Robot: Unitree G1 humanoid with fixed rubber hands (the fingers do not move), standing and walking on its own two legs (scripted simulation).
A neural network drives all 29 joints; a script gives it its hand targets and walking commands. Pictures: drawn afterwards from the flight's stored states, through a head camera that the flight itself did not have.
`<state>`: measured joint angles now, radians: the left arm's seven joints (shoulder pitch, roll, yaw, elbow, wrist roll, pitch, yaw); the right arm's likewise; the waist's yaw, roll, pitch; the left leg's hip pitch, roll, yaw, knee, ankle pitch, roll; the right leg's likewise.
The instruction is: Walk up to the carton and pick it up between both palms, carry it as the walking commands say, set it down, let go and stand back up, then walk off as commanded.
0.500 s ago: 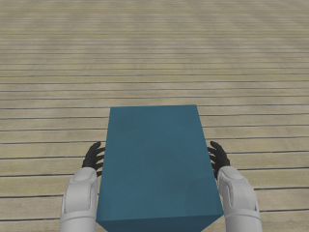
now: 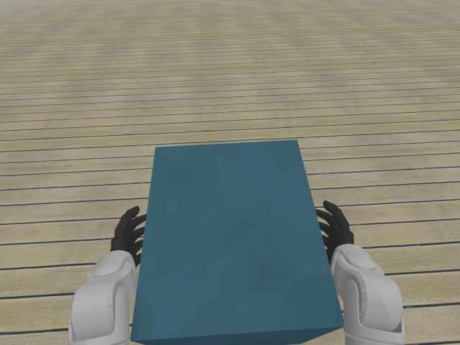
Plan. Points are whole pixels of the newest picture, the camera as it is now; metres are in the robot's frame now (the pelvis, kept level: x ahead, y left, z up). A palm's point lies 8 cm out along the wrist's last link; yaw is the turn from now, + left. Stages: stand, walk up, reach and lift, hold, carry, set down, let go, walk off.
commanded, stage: carry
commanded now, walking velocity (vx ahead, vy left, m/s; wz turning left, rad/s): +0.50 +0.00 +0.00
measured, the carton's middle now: (232, 251) +0.30 +0.01 +0.03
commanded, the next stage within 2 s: none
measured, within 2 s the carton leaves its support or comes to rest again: neither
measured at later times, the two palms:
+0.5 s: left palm (143, 165) +0.48 +0.20 +0.09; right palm (297, 161) +0.47 -0.13 +0.10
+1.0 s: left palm (170, 102) +0.78 +0.19 +0.08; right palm (279, 95) +0.82 -0.14 +0.08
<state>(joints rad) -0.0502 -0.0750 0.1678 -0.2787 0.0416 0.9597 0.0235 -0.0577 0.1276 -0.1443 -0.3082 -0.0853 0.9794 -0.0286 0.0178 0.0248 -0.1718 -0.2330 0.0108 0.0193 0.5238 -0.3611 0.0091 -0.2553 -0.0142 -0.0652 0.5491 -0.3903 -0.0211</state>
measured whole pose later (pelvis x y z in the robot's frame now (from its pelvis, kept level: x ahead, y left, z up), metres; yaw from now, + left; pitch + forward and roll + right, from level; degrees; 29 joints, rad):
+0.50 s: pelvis +0.25 +0.04 +0.02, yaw -1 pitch +5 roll -1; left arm 0.10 -0.11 0.11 -0.53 -0.01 1.12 0.09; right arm 0.07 0.13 -0.15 -0.53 0.03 1.13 -0.09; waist -0.03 0.01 -0.11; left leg -0.25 0.00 0.23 0.31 -0.16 0.11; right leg -0.55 -0.10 -0.07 1.02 -0.28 0.01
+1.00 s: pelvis +0.57 +0.00 +0.01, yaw +4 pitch +5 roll +0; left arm 0.11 -0.13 0.13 -0.53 -0.01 1.12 0.10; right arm 0.07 0.14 -0.16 -0.51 0.02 1.12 -0.07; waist 0.04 0.02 -0.08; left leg -0.49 0.07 0.07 1.11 -0.32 0.00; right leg -0.26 -0.02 -0.26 0.37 -0.21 -0.07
